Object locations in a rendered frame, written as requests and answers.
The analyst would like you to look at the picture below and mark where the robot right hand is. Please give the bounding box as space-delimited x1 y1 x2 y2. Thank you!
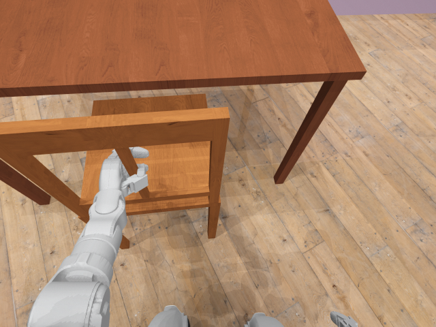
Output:
330 311 358 327

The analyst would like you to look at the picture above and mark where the robot left shin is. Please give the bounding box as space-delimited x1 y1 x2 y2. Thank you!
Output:
163 305 179 311

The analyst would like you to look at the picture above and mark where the left robot upper arm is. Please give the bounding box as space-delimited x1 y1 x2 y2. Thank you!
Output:
30 281 110 327

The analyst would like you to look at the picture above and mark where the robot shin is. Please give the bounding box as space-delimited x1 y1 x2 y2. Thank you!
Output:
251 313 266 319
163 305 179 311

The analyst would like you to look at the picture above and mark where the robot left hand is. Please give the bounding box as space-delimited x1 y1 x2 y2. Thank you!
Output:
99 146 149 197

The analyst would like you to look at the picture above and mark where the robot left forearm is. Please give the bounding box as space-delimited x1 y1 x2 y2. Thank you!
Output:
27 189 127 327

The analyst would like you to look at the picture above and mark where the table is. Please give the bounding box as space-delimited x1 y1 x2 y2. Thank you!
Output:
0 0 367 205

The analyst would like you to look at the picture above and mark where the chair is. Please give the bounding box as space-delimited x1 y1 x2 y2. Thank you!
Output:
0 94 230 249

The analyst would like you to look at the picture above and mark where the robot right shin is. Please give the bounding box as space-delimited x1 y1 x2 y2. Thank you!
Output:
251 313 266 319

